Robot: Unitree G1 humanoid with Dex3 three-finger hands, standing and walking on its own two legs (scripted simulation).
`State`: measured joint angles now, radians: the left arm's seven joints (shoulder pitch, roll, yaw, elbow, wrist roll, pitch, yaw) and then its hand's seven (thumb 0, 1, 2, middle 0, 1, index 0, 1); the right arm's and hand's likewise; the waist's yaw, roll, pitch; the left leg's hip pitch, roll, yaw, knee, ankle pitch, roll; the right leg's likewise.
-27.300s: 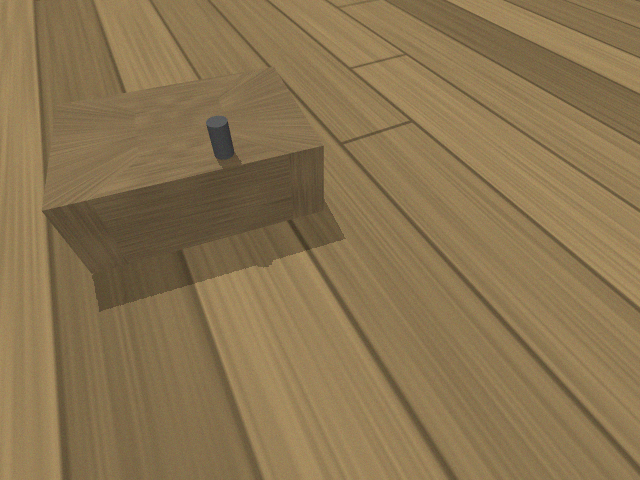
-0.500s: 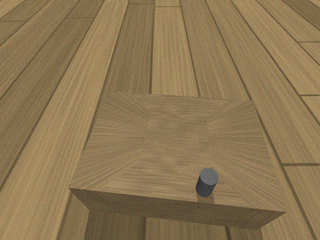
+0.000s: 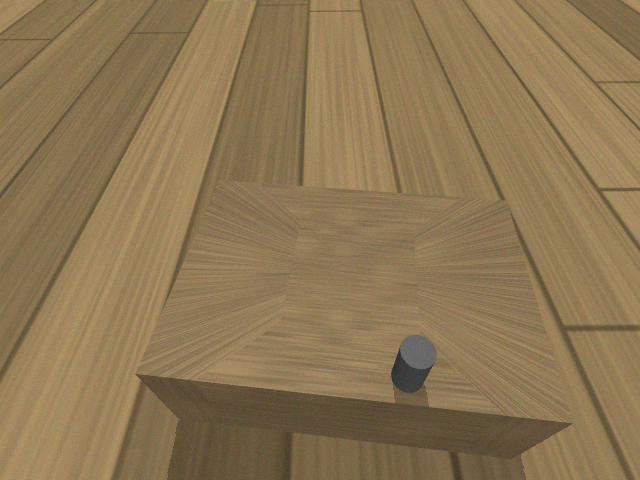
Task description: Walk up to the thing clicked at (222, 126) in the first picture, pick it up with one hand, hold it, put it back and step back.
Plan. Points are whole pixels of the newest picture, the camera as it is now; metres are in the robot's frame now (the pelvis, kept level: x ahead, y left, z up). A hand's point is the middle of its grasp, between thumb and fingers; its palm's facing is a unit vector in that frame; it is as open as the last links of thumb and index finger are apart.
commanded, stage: stand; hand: right
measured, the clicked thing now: (412, 364) +0.40 -0.17 -0.35
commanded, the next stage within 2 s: step back in 0.30 s
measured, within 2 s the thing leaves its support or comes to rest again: neither
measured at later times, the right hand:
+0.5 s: hand out of the picture +0.06 -0.26 -0.16, palm faces -0.01 +0.92 -0.38, open 7.3 cm
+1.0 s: hand out of the picture -0.04 -0.21 -0.16, palm faces +0.03 +0.91 -0.41, open 7.4 cm
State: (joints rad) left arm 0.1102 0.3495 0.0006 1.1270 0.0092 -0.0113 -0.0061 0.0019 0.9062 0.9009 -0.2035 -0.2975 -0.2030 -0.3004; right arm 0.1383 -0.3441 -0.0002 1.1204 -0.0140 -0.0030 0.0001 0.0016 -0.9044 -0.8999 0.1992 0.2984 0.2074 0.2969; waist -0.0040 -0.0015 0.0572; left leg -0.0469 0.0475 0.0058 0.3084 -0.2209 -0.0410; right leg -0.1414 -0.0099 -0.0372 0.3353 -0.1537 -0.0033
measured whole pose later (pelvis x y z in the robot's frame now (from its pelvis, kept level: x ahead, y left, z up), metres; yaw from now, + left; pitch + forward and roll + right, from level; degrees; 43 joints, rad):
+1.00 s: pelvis -0.13 +0.06 -0.02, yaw -5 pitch -2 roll -1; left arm 0.13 0.39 0.07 0.89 0.01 0.06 0.01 0.00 0.91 0.90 -0.20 -0.30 -0.20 -0.30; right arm 0.12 -0.35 -0.03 0.85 -0.02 0.03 -0.02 0.00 -0.90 -0.90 0.20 0.30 0.21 0.30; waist -0.01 -0.03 0.21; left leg -0.34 0.03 0.07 0.64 -0.27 0.04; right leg -0.28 0.03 0.08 0.78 -0.46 0.01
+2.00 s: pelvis -0.42 +0.02 -0.02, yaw -2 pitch -2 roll +2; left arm 0.20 0.36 0.07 0.83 0.04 0.05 0.00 0.00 0.90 0.90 -0.21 -0.30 -0.21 -0.30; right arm 0.20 -0.42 -0.05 0.86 -0.01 0.04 -0.03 0.00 -0.90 -0.90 0.20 0.30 0.21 0.30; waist 0.02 0.02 0.14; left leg -0.47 -0.10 -0.11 1.11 -0.48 -0.02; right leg -0.31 -0.04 0.00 0.65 -0.30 -0.01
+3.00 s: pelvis -0.66 +0.00 -0.02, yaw +1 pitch -4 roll +0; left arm 0.20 0.39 0.07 1.00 0.02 -0.01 -0.02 0.00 0.91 0.90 -0.20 -0.30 -0.20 -0.30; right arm 0.20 -0.34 -0.03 1.00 -0.03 0.00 0.02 0.00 -0.90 -0.90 0.20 0.30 0.21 0.30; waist 0.01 0.00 0.06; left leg -0.26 0.02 -0.03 0.60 -0.29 -0.01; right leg -0.23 0.00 -0.02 0.60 -0.31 -0.02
